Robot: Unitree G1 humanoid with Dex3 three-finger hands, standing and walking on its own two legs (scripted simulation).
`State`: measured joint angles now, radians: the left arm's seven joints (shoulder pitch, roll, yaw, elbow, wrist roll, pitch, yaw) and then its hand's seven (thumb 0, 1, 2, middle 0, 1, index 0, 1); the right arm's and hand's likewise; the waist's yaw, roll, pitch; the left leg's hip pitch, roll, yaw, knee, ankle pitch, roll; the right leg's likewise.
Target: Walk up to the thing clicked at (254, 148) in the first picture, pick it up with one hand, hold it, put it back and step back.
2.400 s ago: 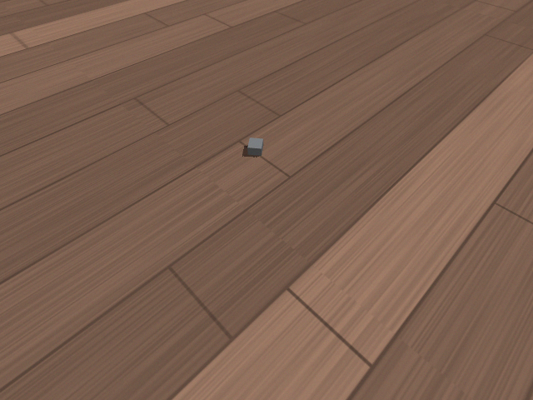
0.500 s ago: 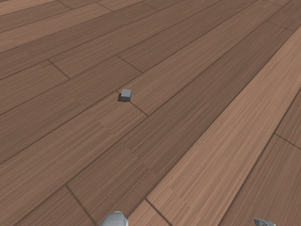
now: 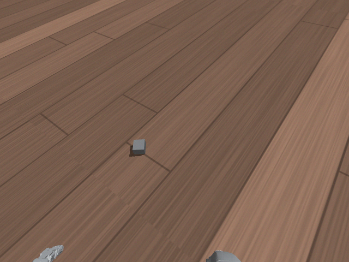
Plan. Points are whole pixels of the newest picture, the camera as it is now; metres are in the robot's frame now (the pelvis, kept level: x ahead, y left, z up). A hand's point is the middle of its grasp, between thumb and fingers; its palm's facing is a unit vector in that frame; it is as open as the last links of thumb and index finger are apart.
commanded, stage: walk up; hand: left
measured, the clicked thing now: (139, 146) +0.93 +0.29 -0.72
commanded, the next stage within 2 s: none
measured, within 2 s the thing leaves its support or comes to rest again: neither
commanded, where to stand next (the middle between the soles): +0.60 +0.08 m, yaw -1 degrees
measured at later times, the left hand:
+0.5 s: hand (55, 228) +0.23 +0.36 -0.14, palm faces -0.04 -0.94 -0.34, open 7.4 cm
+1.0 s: hand (87, 147) +0.49 +0.32 -0.10, palm faces -0.05 -0.92 -0.39, open 7.4 cm
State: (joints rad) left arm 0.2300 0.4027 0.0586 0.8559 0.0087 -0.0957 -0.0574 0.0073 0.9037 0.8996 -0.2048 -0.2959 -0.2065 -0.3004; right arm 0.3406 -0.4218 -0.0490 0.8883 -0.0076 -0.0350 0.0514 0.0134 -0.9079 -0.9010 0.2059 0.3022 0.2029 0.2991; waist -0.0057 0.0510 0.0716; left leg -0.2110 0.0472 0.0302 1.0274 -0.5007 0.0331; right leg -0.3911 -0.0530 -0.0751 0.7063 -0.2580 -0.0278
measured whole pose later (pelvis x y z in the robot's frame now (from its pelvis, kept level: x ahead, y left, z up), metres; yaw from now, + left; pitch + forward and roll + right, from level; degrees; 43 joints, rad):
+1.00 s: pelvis +0.37 +0.06 +0.01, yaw -1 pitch -4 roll +1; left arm 0.22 0.37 0.04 0.84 0.01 -0.09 -0.04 0.01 0.90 0.90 -0.21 -0.30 -0.21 -0.30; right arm 0.35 -0.40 -0.03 0.86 -0.01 -0.03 0.04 0.01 -0.91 -0.90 0.21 0.30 0.20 0.30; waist -0.01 0.02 0.11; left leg -0.27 0.00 0.04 1.01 -0.49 0.04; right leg -0.32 -0.03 -0.06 0.60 -0.22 -0.04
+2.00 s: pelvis +0.52 +0.09 +0.02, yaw -2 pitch -3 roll +1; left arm 0.14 0.35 0.00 1.02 0.01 -0.01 -0.01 0.01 0.90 0.90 -0.21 -0.30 -0.21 -0.30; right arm 0.15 -0.36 0.01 1.02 0.00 -0.02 0.02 0.01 -0.91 -0.90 0.21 0.30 0.20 0.30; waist 0.00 0.02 0.08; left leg -0.24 0.03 0.08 0.53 -0.23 -0.01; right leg -0.26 -0.04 -0.01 0.58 -0.26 0.00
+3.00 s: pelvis +0.56 +0.09 +0.03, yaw -1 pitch -2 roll +0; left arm 0.09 0.33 0.01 1.17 0.01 -0.01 -0.01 0.01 0.90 0.90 -0.21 -0.30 -0.21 -0.30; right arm 0.07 -0.35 0.00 1.16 -0.01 -0.02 0.01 0.01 -0.91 -0.90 0.21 0.30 0.20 0.30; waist 0.00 -0.01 0.04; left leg -0.10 0.03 0.06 0.31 -0.16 -0.01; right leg -0.10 -0.03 -0.04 0.31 -0.17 0.02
